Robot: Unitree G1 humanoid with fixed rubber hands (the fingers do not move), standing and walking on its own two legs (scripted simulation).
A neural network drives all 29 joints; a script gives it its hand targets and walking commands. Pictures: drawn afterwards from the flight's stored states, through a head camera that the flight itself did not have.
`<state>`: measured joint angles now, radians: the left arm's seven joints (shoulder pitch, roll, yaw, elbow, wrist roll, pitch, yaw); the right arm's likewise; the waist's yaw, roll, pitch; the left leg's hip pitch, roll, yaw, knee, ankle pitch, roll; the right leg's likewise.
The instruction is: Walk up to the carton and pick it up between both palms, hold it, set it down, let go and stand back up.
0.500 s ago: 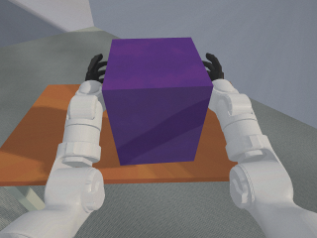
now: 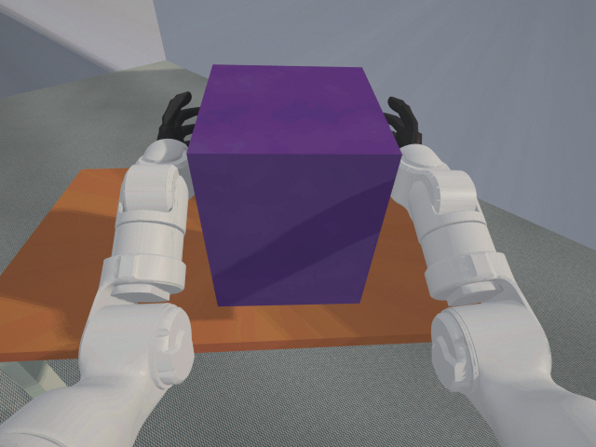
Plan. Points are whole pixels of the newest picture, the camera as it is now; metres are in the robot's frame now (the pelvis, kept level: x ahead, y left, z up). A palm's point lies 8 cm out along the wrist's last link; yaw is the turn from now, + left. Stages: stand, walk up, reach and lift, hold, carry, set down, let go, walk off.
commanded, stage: reach and lift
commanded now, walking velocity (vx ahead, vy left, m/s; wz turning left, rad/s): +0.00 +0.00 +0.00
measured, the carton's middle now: (289, 188) +0.40 +0.01 +0.19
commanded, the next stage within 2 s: hold in 0.42 s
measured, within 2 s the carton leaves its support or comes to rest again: neither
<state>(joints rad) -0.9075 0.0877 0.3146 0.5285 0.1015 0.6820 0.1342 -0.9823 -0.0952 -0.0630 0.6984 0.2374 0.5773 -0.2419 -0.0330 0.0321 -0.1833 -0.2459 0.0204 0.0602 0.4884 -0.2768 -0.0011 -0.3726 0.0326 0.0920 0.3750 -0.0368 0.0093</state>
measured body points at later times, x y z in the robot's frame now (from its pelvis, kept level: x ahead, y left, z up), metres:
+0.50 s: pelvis +0.00 +0.00 +0.00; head -0.07 -0.01 +0.44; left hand +0.40 +0.15 +0.28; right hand +0.40 -0.14 +0.26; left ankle -0.01 +0.12 -0.74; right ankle +0.10 -0.12 -0.74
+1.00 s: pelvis +0.00 +0.00 +0.00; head -0.08 -0.01 +0.44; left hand +0.40 +0.15 +0.29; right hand +0.39 -0.15 +0.28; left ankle -0.01 +0.12 -0.74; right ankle +0.10 -0.12 -0.74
